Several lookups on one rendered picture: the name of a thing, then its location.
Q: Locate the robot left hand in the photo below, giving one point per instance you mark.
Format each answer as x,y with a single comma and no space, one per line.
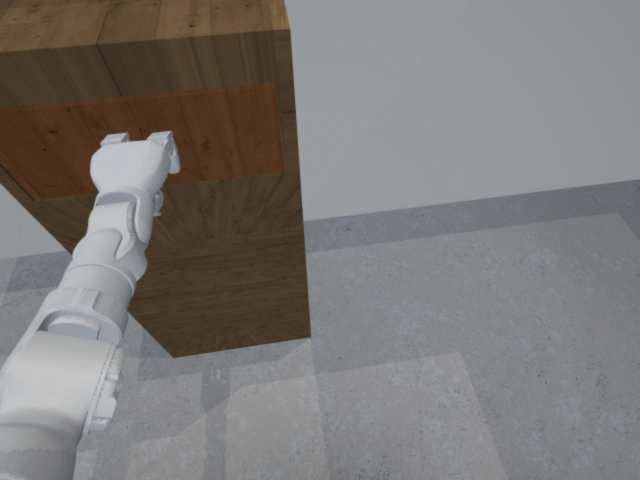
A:
143,165

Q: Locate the cabinet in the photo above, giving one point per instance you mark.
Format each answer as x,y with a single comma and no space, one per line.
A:
226,258

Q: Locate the robot left upper arm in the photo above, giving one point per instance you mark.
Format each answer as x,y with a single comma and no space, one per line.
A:
61,388

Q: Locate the left robot forearm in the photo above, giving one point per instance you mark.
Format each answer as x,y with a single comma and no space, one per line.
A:
92,299

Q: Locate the drawer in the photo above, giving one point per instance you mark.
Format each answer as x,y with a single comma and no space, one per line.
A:
220,133

